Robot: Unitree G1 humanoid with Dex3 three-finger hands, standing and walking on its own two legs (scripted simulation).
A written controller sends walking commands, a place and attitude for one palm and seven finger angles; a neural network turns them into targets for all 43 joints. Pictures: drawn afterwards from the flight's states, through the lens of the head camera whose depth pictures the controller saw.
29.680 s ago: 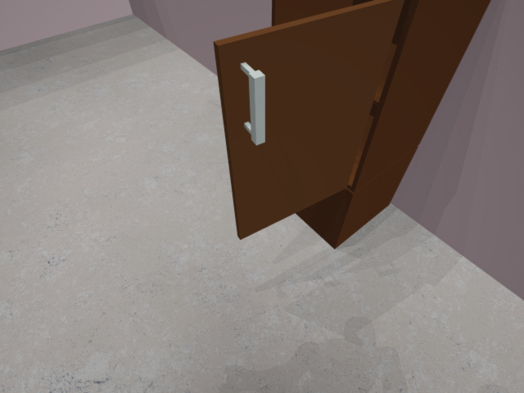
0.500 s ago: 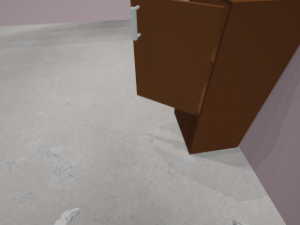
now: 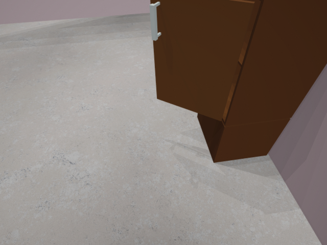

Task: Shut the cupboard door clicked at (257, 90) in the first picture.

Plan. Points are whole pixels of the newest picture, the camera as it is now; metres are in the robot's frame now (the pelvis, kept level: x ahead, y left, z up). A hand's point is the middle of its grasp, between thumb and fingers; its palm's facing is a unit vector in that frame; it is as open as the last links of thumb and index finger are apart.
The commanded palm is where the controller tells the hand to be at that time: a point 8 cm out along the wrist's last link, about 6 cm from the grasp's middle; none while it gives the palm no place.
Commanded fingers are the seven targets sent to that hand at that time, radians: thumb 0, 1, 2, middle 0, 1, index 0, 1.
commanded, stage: let the arm hang, fingers relaxed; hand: left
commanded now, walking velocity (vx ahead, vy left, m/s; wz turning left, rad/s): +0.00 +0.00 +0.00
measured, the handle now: (156, 21) +0.95 +0.09 +0.14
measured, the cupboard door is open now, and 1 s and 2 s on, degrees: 53 53 53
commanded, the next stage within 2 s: look to check the result in 0.38 s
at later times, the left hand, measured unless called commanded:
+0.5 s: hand out of the picture -0.01 +0.13 -0.18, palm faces +0.03 -0.99 -0.17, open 7.3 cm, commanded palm none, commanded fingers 0.00 0.90 0.90 -0.20 -0.30 -0.20 -0.30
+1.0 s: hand out of the picture -0.03 +0.11 -0.18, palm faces +0.06 -0.99 -0.15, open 7.3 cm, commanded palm none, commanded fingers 0.00 0.90 0.90 -0.20 -0.30 -0.20 -0.30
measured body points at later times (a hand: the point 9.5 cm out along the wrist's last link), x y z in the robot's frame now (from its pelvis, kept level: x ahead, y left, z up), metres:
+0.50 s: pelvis +0.02 -0.03 +0.00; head +0.02 -0.03 +0.45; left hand -0.01 +0.18 -0.16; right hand -0.01 -0.24 -0.17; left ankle +0.09 +0.08 -0.74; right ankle -0.08 -0.12 -0.74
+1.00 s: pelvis +0.03 -0.03 +0.00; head +0.05 -0.03 +0.45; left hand -0.03 +0.16 -0.17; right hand +0.02 -0.25 -0.16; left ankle +0.09 +0.08 -0.74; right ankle -0.08 -0.12 -0.74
